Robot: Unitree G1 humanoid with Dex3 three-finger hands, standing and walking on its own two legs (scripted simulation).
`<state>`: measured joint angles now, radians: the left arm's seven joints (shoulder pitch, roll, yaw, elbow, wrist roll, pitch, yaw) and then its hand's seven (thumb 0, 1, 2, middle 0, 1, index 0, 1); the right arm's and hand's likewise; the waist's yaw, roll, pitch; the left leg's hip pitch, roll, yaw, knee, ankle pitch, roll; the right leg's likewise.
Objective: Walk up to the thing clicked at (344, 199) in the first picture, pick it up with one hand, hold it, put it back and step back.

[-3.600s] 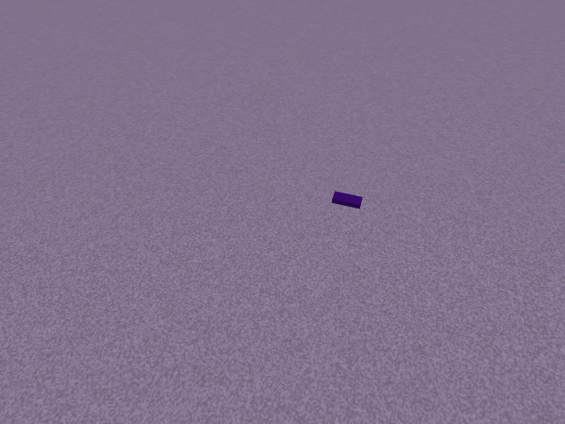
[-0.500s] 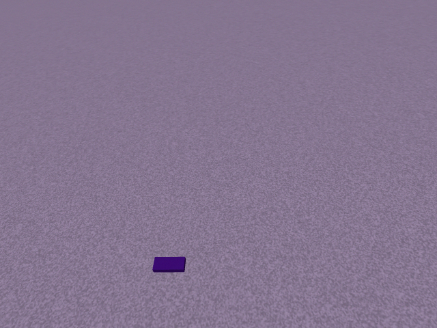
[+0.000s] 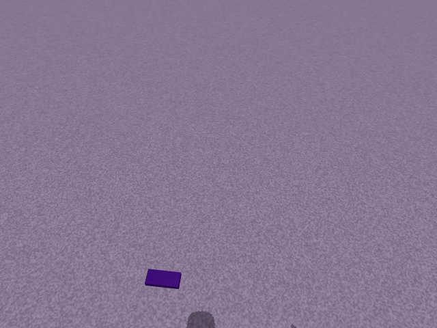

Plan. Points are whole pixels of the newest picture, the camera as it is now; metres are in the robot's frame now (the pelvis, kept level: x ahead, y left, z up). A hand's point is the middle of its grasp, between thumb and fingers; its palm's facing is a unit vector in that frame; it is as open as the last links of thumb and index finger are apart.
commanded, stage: walk up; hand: left
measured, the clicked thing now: (163, 278) +0.45 +0.26 -0.74
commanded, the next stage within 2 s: none
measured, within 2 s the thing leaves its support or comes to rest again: neither
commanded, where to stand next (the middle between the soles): +0.10 -0.01 m, yaw -2 degrees
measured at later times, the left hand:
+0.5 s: hand out of the picture +0.13 +0.25 -0.14, palm faces -0.04 -0.92 -0.39, open 7.4 cm
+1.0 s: hand out of the picture +0.13 +0.25 -0.13, palm faces +0.00 -0.94 -0.34, open 7.4 cm
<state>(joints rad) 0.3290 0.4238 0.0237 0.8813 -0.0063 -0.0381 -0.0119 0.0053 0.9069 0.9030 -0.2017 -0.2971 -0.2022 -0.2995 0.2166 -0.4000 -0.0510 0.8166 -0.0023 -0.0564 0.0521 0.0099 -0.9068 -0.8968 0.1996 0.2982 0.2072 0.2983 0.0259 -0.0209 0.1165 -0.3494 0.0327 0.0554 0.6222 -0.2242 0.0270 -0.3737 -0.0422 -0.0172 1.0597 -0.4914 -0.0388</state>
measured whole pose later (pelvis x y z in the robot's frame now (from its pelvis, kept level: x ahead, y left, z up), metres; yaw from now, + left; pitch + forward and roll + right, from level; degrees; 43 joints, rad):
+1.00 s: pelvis +0.05 -0.01 +0.02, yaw +0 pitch -2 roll +0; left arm 0.06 0.35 0.00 1.17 0.00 -0.01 -0.01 0.00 0.91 0.90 -0.20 -0.30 -0.20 -0.30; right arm 0.06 -0.36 -0.01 1.16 0.00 0.00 0.03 0.01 -0.91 -0.90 0.20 0.30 0.21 0.30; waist 0.01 0.00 0.06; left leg -0.13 0.02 0.02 0.37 -0.20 -0.01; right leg -0.19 -0.06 -0.03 0.36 -0.12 0.03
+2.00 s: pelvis +0.02 +0.02 +0.01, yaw -3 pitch -3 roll +0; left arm 0.21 0.46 0.10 0.98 0.04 0.08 -0.08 0.00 0.91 0.90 -0.20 -0.30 -0.20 -0.30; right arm 0.36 -0.41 -0.09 0.94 -0.03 -0.08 -0.01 0.01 -0.90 -0.90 0.21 0.30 0.21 0.30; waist -0.02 -0.11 0.10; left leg -0.10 0.07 0.04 0.52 -0.36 -0.02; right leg -0.44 -0.01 0.14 0.91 -0.34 0.01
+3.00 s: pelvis +0.02 -0.04 -0.01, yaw -1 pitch -3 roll -1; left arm 0.29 0.43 0.08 0.94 0.02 -0.05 -0.03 0.01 0.91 0.90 -0.20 -0.30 -0.20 -0.30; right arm 0.34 -0.48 -0.08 0.85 -0.03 0.00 0.01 0.01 -0.90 -0.90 0.20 0.30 0.21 0.30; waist -0.01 0.01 0.10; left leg -0.28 0.11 -0.07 0.81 -0.47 0.02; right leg -0.34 -0.01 -0.03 0.68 -0.26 0.01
